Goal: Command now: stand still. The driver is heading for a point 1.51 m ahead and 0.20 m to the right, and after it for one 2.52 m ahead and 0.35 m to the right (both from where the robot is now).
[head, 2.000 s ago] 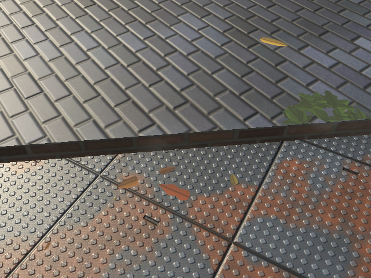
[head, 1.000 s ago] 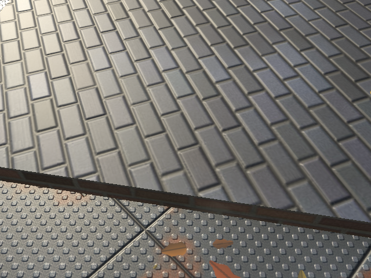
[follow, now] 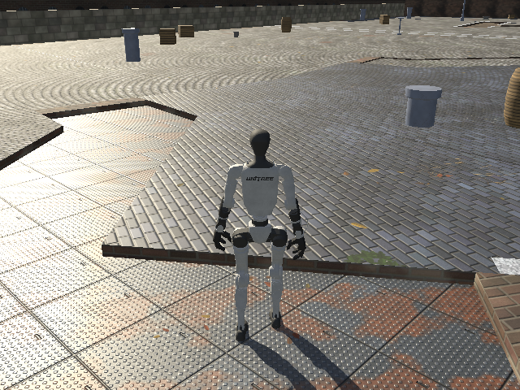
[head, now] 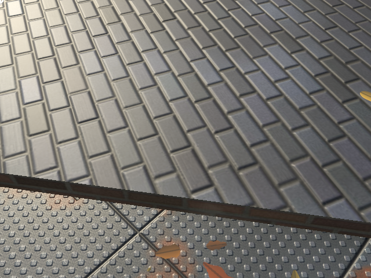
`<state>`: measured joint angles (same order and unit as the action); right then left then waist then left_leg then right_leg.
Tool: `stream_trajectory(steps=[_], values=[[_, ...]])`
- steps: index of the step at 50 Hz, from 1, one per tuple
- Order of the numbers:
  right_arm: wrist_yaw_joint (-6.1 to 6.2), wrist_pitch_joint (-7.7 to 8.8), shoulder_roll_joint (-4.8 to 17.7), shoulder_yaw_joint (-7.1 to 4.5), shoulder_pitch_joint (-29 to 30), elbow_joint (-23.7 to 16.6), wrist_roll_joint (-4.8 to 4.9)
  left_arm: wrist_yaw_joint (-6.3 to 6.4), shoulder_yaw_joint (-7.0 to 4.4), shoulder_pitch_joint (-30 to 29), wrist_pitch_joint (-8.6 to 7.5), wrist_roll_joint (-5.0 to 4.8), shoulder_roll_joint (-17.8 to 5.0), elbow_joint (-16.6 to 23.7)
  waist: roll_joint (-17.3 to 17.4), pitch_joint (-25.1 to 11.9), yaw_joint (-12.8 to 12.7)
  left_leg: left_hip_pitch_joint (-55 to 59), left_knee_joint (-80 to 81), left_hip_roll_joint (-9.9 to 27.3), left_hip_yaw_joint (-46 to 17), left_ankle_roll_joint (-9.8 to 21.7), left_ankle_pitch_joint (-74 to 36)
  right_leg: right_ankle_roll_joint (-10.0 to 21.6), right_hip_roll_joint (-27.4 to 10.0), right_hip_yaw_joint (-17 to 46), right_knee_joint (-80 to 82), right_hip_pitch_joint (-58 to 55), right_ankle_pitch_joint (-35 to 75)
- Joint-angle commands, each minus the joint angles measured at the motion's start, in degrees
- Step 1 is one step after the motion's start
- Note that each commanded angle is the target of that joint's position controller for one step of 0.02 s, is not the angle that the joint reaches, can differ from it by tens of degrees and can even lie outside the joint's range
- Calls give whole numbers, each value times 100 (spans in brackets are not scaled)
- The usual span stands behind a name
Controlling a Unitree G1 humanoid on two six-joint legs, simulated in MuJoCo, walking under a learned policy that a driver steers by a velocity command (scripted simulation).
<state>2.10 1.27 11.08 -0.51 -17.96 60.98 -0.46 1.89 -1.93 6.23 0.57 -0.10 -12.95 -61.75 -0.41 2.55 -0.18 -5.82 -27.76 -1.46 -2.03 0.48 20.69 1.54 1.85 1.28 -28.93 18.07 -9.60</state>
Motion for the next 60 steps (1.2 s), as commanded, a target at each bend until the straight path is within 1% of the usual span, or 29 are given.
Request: stream_trajectory(steps=[1, 27, 60], values=[[18, 37, 528, -89, -444, -76, 3, 21, -97, -64, -45, -2, -620, 203, 46, -55, -5, -1042, 637, 226, -153, 103, -595, 266, -371, 429, 391, -906, 302], [33, 69, 363, -107, -796, -40, 17, 56, -100, 142, -31, -15, -503, 145, 72, 3, -9, -1067, 649, 231, -112, 102, -650, 268, -340, 417, 332, -916, 466], [31, 94, 236, -145, -1023, -61, 29, 85, -119, 311, -33, -29, -409, 112, 91, 63, -10, -1089, 679, 239, -100, 118, -692, 237, -330, 390, 273, -946, 601]])
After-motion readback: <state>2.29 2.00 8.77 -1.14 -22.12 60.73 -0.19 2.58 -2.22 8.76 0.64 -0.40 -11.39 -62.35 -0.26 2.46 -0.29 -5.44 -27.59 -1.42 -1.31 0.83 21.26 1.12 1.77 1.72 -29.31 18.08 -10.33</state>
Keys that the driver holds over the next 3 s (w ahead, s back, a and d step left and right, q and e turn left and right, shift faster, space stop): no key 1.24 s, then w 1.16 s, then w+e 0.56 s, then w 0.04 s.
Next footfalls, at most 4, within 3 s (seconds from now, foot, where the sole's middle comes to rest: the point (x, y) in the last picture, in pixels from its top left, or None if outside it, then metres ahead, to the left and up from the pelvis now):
1.98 left None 0.46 0.07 -0.77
2.64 right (217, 169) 0.89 -0.09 -0.66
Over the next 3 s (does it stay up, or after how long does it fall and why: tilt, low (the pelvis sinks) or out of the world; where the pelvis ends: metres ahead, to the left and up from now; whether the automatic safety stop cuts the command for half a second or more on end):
stays up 0.91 -0.08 0.12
